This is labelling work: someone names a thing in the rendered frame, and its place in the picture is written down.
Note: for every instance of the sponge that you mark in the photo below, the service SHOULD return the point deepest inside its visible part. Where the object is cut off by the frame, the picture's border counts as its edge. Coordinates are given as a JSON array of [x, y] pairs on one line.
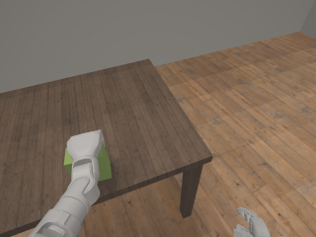
[[103, 161]]

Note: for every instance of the right robot hand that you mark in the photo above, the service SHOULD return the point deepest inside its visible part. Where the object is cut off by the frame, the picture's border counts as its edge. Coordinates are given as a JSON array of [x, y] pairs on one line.
[[257, 226]]

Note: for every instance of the left robot hand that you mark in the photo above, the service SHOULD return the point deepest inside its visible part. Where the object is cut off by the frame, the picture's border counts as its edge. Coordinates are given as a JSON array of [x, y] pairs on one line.
[[85, 144]]

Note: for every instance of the table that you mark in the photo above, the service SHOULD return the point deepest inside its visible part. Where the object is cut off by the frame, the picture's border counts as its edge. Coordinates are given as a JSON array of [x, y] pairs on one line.
[[148, 138]]

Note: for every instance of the robot left forearm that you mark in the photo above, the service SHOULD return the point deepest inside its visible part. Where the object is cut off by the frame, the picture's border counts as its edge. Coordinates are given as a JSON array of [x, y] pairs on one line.
[[64, 220]]

